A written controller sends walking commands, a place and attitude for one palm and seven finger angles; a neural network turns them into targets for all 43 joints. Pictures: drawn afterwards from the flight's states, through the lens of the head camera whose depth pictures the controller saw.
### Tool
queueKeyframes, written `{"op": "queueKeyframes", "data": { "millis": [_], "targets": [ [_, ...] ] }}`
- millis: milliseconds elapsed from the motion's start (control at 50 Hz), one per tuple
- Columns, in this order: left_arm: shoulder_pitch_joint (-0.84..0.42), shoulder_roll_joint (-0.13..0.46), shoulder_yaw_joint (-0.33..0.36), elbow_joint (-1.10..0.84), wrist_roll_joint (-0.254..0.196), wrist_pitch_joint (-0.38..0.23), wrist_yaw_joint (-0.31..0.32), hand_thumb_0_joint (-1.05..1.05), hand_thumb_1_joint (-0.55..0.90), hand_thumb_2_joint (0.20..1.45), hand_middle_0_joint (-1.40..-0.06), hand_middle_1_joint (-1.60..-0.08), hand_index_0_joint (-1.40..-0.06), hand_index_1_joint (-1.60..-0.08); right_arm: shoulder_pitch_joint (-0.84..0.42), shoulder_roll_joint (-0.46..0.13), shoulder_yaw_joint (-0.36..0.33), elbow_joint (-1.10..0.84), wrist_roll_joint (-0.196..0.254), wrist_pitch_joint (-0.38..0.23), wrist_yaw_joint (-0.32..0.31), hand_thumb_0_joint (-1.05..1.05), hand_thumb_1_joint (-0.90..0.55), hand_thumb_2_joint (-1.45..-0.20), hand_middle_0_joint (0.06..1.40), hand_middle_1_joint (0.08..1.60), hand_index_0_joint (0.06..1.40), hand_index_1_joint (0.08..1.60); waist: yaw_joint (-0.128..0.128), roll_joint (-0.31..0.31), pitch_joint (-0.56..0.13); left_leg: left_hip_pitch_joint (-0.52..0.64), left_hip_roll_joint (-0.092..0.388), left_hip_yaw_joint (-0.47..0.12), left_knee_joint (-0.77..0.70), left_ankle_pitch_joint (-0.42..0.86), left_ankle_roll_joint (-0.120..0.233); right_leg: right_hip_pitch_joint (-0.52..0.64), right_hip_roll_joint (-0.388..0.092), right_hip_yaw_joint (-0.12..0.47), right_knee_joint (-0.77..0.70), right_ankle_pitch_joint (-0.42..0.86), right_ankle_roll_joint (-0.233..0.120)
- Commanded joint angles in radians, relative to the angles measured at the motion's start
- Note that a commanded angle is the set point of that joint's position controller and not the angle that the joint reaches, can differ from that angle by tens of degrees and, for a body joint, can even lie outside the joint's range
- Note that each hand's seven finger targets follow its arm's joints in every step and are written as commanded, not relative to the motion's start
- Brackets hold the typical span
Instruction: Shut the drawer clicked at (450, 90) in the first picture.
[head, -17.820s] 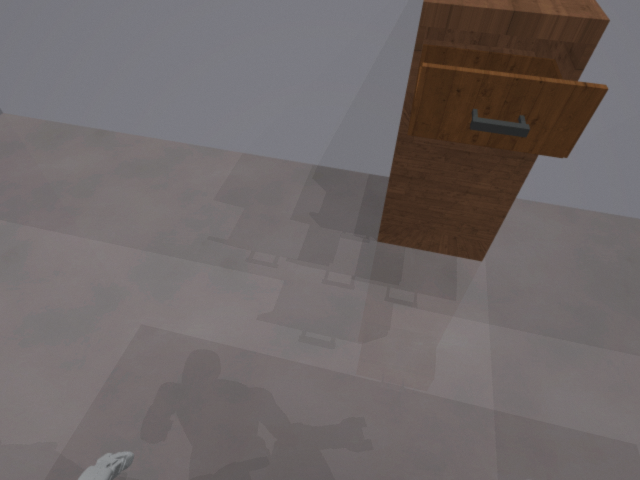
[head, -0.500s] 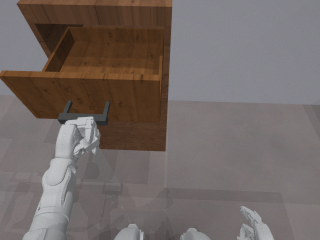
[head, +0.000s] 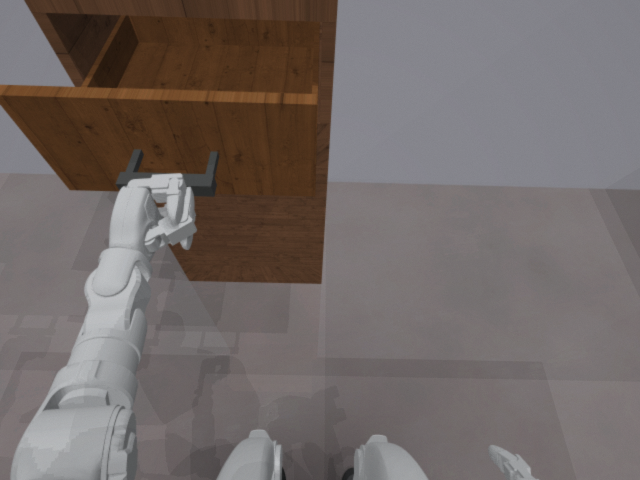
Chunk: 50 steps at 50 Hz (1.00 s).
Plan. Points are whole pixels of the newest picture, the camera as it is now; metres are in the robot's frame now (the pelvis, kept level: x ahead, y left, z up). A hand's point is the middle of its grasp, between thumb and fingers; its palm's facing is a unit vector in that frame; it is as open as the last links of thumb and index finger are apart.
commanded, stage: push the drawer shut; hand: left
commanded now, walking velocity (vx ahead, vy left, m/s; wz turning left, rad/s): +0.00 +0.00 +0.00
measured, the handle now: (171, 171) +0.50 +0.21 +0.07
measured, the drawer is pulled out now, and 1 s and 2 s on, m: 0.18 0.06 0.00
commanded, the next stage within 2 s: pull the fist back off the drawer in 1.70 s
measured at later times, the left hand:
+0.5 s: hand (196, 182) +0.48 +0.17 +0.06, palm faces -0.03 -1.00 -0.03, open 2.8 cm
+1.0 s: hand (199, 150) +0.54 +0.18 +0.06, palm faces -0.03 -1.00 -0.02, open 2.9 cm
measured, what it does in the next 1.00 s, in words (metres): stands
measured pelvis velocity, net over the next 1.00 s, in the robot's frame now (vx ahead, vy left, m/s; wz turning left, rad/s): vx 0.00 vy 0.02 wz -0.04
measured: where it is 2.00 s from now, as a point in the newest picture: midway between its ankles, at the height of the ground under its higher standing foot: outside the picture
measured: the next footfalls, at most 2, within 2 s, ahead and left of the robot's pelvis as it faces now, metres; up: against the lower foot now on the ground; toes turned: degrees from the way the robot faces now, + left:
none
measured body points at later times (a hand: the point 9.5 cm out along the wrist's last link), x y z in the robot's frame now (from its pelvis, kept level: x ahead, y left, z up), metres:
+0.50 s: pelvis +0.00 +0.02 -0.01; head +0.11 +0.03 +0.43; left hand +0.47 +0.22 +0.07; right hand +0.04 -0.25 -0.12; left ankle +0.05 +0.11 -0.67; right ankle +0.03 -0.09 -0.67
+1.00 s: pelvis +0.00 +0.02 -0.02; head +0.14 +0.04 +0.41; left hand +0.53 +0.23 +0.07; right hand +0.00 -0.25 -0.12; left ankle +0.05 +0.11 -0.67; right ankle +0.03 -0.09 -0.67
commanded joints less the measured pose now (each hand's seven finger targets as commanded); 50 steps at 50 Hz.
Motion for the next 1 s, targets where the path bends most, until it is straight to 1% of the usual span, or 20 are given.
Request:
{"op": "queueKeyframes", "data": {
  "millis": [0,40,120,140,160,180,200,220,300,340,420,440,540,620,660,700,780,820,840,980],
  "targets": [
    [-0.593,0.182,0.043,-0.177,-0.003,-0.068,0.043,0.0,0.9,0.9,-1.4,-1.6,-1.4,-1.6,0.07,-0.147,-0.054,-0.091,-0.003,-0.034,-0.002,0.0,-0.9,-0.9,0.2,0.3,0.2,0.3,-0.075,0.045,-0.365,0.222,-0.017,-0.054,-0.14,0.025,0.019,0.097,0.014,0.125,-0.178,0.038,0.033],
    [-0.621,0.161,0.031,-0.148,0.004,-0.072,0.052,0.0,0.9,0.9,-1.4,-1.6,-1.4,-1.6,0.081,-0.15,-0.056,-0.087,-0.008,-0.031,0.004,0.0,-0.9,-0.9,0.2,0.3,0.2,0.3,-0.086,0.037,-0.371,0.235,-0.015,-0.062,-0.144,0.019,0.017,0.068,0.017,0.111,-0.17,0.036,0.033],
    [-0.656,0.199,0.067,-0.094,0.017,-0.085,0.061,0.0,0.9,0.9,-1.4,-1.6,-1.4,-1.6,0.108,-0.158,-0.059,-0.083,-0.015,-0.021,0.011,0.0,-0.9,-0.9,0.2,0.3,0.2,0.3,-0.083,0.012,-0.391,0.218,-0.016,-0.061,-0.136,0.028,0.02,0.072,0.021,0.113,-0.163,0.04,0.033],
    [-0.673,0.188,0.054,-0.089,0.02,-0.087,0.061,0.0,0.9,0.9,-1.4,-1.6,-1.4,-1.6,0.106,-0.156,-0.058,-0.084,-0.016,-0.02,0.013,0.0,-0.9,-0.9,0.2,0.3,0.2,0.3,-0.092,0.029,-0.386,0.22,-0.016,-0.057,-0.135,0.027,0.021,0.065,0.021,0.115,-0.165,0.041,0.034],
    [-0.683,0.216,0.076,-0.084,0.025,-0.092,0.062,0.0,0.9,0.9,-1.4,-1.6,-1.4,-1.6,0.116,-0.162,-0.06,-0.083,-0.019,-0.017,0.014,0.0,-0.9,-0.9,0.2,0.3,0.2,0.3,-0.089,0.032,-0.395,0.23,-0.013,-0.064,-0.132,0.035,0.021,0.053,0.024,0.108,-0.154,0.047,0.03],
    [-0.693,0.194,0.058,-0.066,0.03,-0.09,0.06,0.0,0.9,0.9,-1.4,-1.6,-1.4,-1.6,0.118,-0.159,-0.058,-0.083,-0.018,-0.015,0.016,0.0,-0.9,-0.9,0.2,0.3,0.2,0.3,-0.096,0.039,-0.39,0.236,-0.014,-0.064,-0.135,0.031,0.02,0.037,0.025,0.105,-0.155,0.044,0.031],
    [-0.712,0.218,0.078,-0.054,0.031,-0.092,0.064,0.0,0.9,0.9,-1.4,-1.6,-1.4,-1.6,0.124,-0.164,-0.059,-0.078,-0.021,-0.012,0.016,0.0,-0.9,-0.9,0.2,0.3,0.2,0.3,-0.094,0.031,-0.383,0.23,-0.011,-0.071,-0.135,0.026,0.018,0.03,0.025,0.103,-0.151,0.04,0.031],
    [-0.731,0.2,0.061,-0.067,0.035,-0.097,0.064,0.0,0.9,0.9,-1.4,-1.6,-1.4,-1.6,0.126,-0.16,-0.058,-0.082,-0.023,-0.01,0.018,0.0,-0.9,-0.9,0.2,0.3,0.2,0.3,-0.096,0.061,-0.404,0.24,-0.013,-0.068,-0.133,0.036,0.017,0.031,0.024,0.105,-0.148,0.046,0.03],
    [-0.728,0.241,0.106,-0.021,0.042,-0.098,0.067,0.0,0.9,0.9,-1.4,-1.6,-1.4,-1.6,0.147,-0.166,-0.06,-0.081,-0.03,0.002,0.024,0.0,-0.9,-0.9,0.2,0.3,0.2,0.3,-0.09,0.05,-0.425,0.241,-0.011,-0.068,-0.124,0.067,0.017,0.034,0.03,0.102,-0.141,0.069,0.029],
    [-0.772,0.242,0.1,-0.005,0.045,-0.097,0.069,0.0,0.9,0.9,-1.4,-1.6,-1.4,-1.6,0.155,-0.165,-0.058,-0.076,-0.031,0.006,0.025,0.0,-0.9,-0.9,0.2,0.3,0.2,0.3,-0.11,0.023,-0.399,0.209,-0.01,-0.066,-0.118,0.053,0.021,0.028,0.031,0.104,-0.143,0.063,0.033],
    [-0.784,0.268,0.121,0.022,0.056,-0.1,0.068,0.0,0.9,0.9,-1.4,-1.6,-1.4,-1.6,0.169,-0.171,-0.061,-0.076,-0.036,0.015,0.028,0.0,-0.9,-0.9,0.2,0.3,0.2,0.3,-0.108,0.051,-0.414,0.23,-0.007,-0.074,-0.113,0.065,0.018,0.001,0.034,0.099,-0.134,0.065,0.029],
    [-0.814,0.255,0.105,0.006,0.056,-0.104,0.068,0.0,0.9,0.9,-1.4,-1.6,-1.4,-1.6,0.17,-0.169,-0.058,-0.076,-0.037,0.017,0.029,0.0,-0.9,-0.9,0.2,0.3,0.2,0.3,-0.115,0.077,-0.417,0.241,-0.007,-0.077,-0.114,0.073,0.017,-0.01,0.033,0.097,-0.13,0.07,0.029],
    [-0.854,0.29,0.125,0.045,0.066,-0.096,0.074,0.0,0.9,0.9,-1.4,-1.6,-1.4,-1.6,0.187,-0.178,-0.059,-0.07,-0.042,0.025,0.03,0.0,-0.9,-0.9,0.2,0.3,0.2,0.3,-0.134,0.058,-0.428,0.217,-0.004,-0.079,-0.1,0.054,0.02,-0.029,0.036,0.099,-0.128,0.055,0.033],
    [-0.88,0.331,0.148,0.073,0.077,-0.088,0.074,0.0,0.9,0.9,-1.4,-1.6,-1.4,-1.6,0.201,-0.182,-0.058,-0.067,-0.045,0.031,0.029,0.0,-0.9,-0.9,0.2,0.3,0.2,0.3,-0.14,0.073,-0.438,0.199,-0.005,-0.075,-0.085,0.066,0.023,-0.028,0.037,0.105,-0.126,0.062,0.033],
    [-0.922,0.314,0.122,0.077,0.082,-0.085,0.07,0.0,0.9,0.9,-1.4,-1.6,-1.4,-1.6,0.208,-0.183,-0.054,-0.063,-0.047,0.033,0.028,0.0,-0.9,-0.9,0.2,0.3,0.2,0.3,-0.157,0.101,-0.432,0.216,-0.003,-0.086,-0.084,0.063,0.022,-0.066,0.038,0.098,-0.118,0.059,0.03],
    [-0.937,0.352,0.15,0.084,0.084,-0.079,0.07,0.0,0.9,0.9,-1.4,-1.6,-1.4,-1.6,0.22,-0.188,-0.055,-0.057,-0.05,0.035,0.027,0.0,-0.9,-0.9,0.2,0.3,0.2,0.3,-0.16,0.08,-0.454,0.205,0.0,-0.085,-0.074,0.082,0.024,-0.051,0.039,0.1,-0.118,0.072,0.034],
    [-0.976,0.399,0.171,0.091,0.092,-0.072,0.064,0.0,0.9,0.9,-1.4,-1.6,-1.4,-1.6,0.235,-0.192,-0.051,-0.059,-0.054,0.041,0.026,0.0,-0.9,-0.9,0.2,0.3,0.2,0.3,-0.165,0.114,-0.496,0.201,0.0,-0.081,-0.057,0.11,0.026,-0.044,0.04,0.104,-0.11,0.088,0.033],
    [-0.98,0.419,0.184,0.123,0.089,-0.061,0.061,0.0,0.9,0.9,-1.4,-1.6,-1.4,-1.6,0.238,-0.193,-0.047,-0.06,-0.053,0.044,0.026,0.0,-0.9,-0.9,0.2,0.3,0.2,0.3,-0.172,0.097,-0.466,0.156,0.0,-0.074,-0.051,0.098,0.028,-0.031,0.042,0.111,-0.118,0.082,0.036],
    [-1.0,0.431,0.184,0.11,0.095,-0.062,0.058,0.0,0.9,0.9,-1.4,-1.6,-1.4,-1.6,0.244,-0.193,-0.047,-0.061,-0.056,0.045,0.027,0.0,-0.9,-0.9,0.2,0.3,0.2,0.3,-0.169,0.114,-0.488,0.163,0.0,-0.076,-0.047,0.109,0.027,-0.026,0.041,0.111,-0.112,0.088,0.034],
    [-1.054,0.433,0.172,0.157,0.113,-0.043,0.065,0.0,0.9,0.9,-1.4,-1.6,-1.4,-1.6,0.272,-0.2,-0.045,-0.05,-0.063,0.055,0.031,0.0,-0.9,-0.9,0.2,0.3,0.2,0.3,-0.199,0.156,-0.486,0.189,0.009,-0.091,-0.034,0.131,0.026,-0.103,0.045,0.096,-0.103,0.089,0.033]
  ]
}}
